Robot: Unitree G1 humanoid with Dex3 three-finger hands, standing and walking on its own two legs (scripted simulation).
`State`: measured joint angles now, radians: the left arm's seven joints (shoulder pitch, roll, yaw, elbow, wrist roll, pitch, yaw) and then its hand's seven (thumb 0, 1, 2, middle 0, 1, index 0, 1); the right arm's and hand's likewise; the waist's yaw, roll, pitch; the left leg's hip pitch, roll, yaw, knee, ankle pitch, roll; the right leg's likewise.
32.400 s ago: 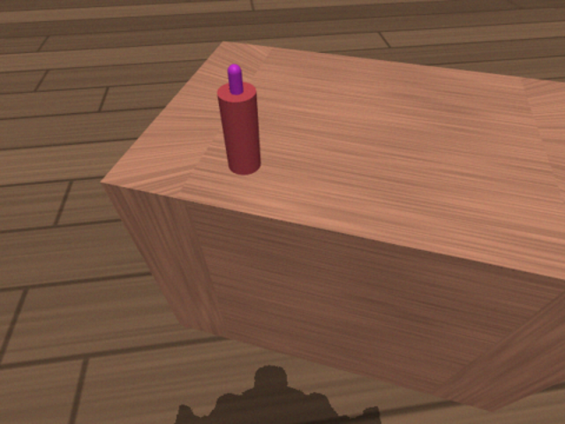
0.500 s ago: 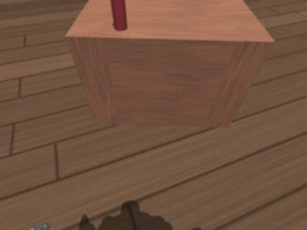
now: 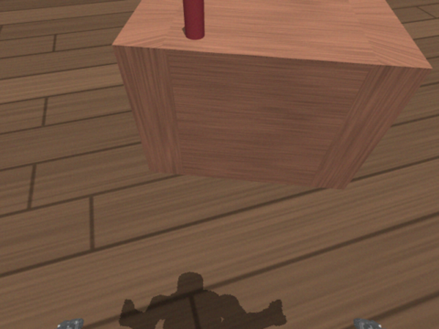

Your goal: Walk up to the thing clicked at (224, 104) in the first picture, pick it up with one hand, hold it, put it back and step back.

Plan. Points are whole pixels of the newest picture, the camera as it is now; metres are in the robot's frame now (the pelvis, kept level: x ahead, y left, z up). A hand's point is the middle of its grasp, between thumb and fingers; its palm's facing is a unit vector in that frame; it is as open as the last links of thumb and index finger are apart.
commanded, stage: step back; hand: left
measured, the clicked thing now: (193, 2) +1.07 +0.12 +0.09
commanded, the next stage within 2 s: stand in 0.12 s
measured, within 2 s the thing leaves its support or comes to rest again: neither
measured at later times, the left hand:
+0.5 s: hand out of the picture +0.06 +0.24 -0.15, palm faces -0.01 -0.94 -0.33, open 7.4 cm
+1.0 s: hand out of the picture +0.05 +0.24 -0.14, palm faces -0.03 -0.94 -0.35, open 7.4 cm
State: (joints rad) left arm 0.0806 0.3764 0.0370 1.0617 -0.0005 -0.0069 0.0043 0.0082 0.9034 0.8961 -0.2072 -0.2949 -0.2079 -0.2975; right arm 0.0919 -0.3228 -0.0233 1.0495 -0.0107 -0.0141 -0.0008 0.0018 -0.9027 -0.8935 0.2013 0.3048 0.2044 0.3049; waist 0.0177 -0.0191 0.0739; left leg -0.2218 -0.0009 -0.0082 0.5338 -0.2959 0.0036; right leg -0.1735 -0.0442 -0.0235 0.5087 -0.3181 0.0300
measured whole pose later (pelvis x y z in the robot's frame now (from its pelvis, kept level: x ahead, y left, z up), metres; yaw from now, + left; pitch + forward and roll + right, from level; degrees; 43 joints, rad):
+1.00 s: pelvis -0.02 -0.02 +0.01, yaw +0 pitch -2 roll +0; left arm 0.11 0.35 0.00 1.14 0.00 -0.01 -0.01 0.01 0.90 0.90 -0.21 -0.29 -0.21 -0.30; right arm 0.12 -0.35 0.00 1.15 -0.01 -0.01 0.02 0.00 -0.90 -0.89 0.20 0.30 0.20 0.30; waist 0.00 0.00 0.05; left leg -0.13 0.02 -0.01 0.31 -0.15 -0.03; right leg -0.11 -0.02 -0.03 0.33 -0.19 0.01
